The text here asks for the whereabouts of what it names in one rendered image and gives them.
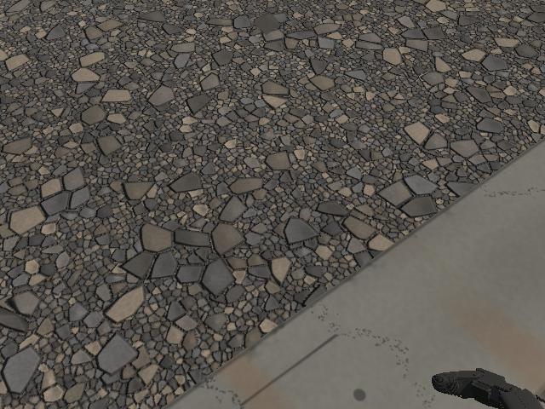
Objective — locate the right robot hand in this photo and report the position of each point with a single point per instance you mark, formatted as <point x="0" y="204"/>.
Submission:
<point x="485" y="387"/>

